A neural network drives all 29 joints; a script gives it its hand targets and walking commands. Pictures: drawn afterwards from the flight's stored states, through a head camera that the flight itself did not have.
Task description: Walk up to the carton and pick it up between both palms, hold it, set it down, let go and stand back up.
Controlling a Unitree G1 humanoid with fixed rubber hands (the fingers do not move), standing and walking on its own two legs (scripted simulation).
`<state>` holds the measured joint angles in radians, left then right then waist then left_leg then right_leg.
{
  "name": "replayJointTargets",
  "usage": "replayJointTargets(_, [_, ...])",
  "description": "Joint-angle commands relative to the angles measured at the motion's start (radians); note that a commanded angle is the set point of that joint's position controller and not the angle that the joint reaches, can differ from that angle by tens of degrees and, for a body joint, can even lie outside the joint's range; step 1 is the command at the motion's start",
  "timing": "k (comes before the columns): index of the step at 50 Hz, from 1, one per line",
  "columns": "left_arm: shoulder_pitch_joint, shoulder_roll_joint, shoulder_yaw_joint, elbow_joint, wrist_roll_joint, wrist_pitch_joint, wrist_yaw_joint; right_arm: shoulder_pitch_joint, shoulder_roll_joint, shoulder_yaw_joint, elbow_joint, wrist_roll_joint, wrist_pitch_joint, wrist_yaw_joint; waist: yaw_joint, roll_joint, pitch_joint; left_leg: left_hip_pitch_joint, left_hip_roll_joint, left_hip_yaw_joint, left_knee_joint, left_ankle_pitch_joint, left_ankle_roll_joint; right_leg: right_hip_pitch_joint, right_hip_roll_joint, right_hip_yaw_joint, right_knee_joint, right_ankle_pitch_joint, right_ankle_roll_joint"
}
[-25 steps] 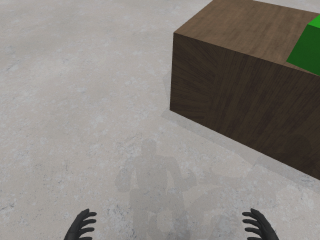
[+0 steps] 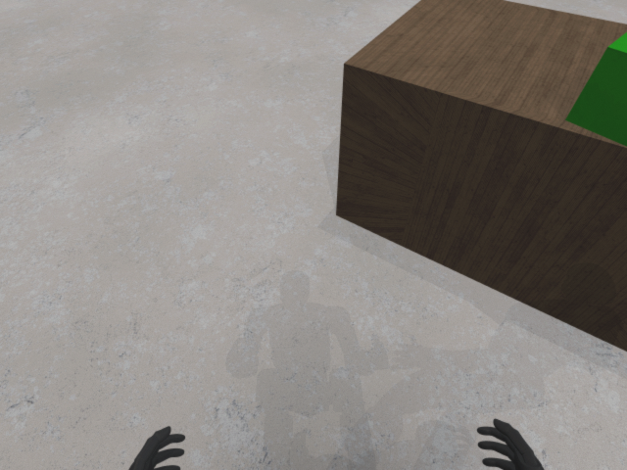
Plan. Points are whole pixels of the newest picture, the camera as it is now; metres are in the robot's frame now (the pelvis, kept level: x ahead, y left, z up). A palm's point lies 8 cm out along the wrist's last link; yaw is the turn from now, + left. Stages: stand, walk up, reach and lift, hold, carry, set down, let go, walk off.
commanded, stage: stand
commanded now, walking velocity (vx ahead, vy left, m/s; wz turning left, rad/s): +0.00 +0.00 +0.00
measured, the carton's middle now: out of the picture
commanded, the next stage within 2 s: none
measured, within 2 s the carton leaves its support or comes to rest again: neither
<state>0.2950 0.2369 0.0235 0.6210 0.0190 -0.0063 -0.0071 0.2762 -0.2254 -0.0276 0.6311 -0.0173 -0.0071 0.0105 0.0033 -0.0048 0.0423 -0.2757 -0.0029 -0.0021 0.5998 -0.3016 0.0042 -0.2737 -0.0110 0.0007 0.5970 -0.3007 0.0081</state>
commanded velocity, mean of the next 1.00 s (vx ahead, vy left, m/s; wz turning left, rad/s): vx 0.00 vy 0.00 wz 0.00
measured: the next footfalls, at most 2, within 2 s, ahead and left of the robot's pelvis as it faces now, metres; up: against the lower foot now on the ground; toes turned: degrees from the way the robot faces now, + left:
none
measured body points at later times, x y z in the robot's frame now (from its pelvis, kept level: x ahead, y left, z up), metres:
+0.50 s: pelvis +0.00 +0.00 +0.00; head +0.00 +0.00 +0.45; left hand +0.11 +0.25 -0.11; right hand +0.11 -0.25 -0.10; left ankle +0.01 +0.12 -0.73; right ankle +0.01 -0.13 -0.73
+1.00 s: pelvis +0.00 +0.00 +0.00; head +0.00 +0.00 +0.45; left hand +0.10 +0.25 -0.11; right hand +0.09 -0.26 -0.11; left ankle +0.01 +0.12 -0.73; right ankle +0.01 -0.13 -0.73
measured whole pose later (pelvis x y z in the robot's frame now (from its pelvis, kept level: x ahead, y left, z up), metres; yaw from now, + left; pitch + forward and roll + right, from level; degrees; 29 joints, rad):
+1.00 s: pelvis +0.00 +0.00 +0.00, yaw +0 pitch -2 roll +0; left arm 0.31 0.25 0.01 0.68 0.01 0.00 0.00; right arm 0.31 -0.24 -0.01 0.69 -0.01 0.00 0.00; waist 0.00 -0.01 0.04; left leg -0.25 0.00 0.00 0.56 -0.28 0.00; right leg -0.25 -0.01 0.00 0.56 -0.28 0.00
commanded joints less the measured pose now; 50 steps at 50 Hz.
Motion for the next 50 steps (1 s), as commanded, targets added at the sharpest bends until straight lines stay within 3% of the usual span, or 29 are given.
replayJointTargets(1, [-0.016,0.112,0.034,-0.085,-0.002,-0.026,0.008,-0.022,-0.124,-0.04,-0.085,0.004,-0.026,-0.008,-0.001,0.009,-0.079,0.026,0.084,-0.087,-0.103,0.138,0.032,0.028,-0.074,0.077,-0.095,0.135,-0.043])
replayJointTargets(7, [-0.012,0.119,0.032,-0.079,-0.004,-0.022,0.009,-0.009,-0.121,-0.039,-0.078,0.004,-0.021,-0.009,-0.005,0.009,-0.057,0.024,0.082,-0.084,-0.102,0.153,0.027,0.024,-0.078,0.078,-0.102,0.152,-0.044])
replayJointTargets(13, [-0.017,0.124,0.031,-0.073,-0.006,-0.018,0.009,-0.003,-0.126,-0.035,-0.076,0.004,-0.017,-0.01,-0.005,-0.005,-0.029,0.018,0.078,-0.085,-0.116,0.098,0.026,-0.004,-0.077,0.089,-0.128,0.08,-0.044])
replayJointTargets(17, [-0.009,0.121,0.032,-0.065,-0.003,-0.018,0.008,-0.005,-0.132,-0.036,-0.066,0.004,-0.019,-0.008,-0.001,0.025,-0.051,0.019,0.083,-0.089,-0.128,0.083,0.029,0.021,-0.075,0.084,-0.121,0.076,-0.044])
replayJointTargets(21, [-0.014,0.126,0.031,-0.059,-0.005,-0.02,0.009,-0.005,-0.129,-0.034,-0.063,0.004,-0.021,-0.009,0.0,0.002,-0.033,0.014,0.08,-0.087,-0.126,0.087,0.026,0.005,-0.075,0.086,-0.13,0.08,-0.043])
replayJointTargets(38, [0.009,0.129,0.024,-0.033,-0.009,-0.018,0.01,0.021,-0.136,-0.026,-0.04,0.007,-0.02,-0.01,-0.002,0.002,-0.03,0.02,0.081,-0.091,-0.143,0.057,0.026,-0.005,-0.075,0.097,-0.153,0.046,-0.046])
replayJointTargets(50, [0.015,0.135,0.02,-0.018,-0.009,-0.016,0.012,0.044,-0.139,-0.022,-0.022,0.008,-0.021,-0.013,-0.004,0.006,-0.03,0.009,0.087,-0.092,-0.146,0.105,0.027,0.023,-0.076,0.085,-0.14,0.099,-0.044])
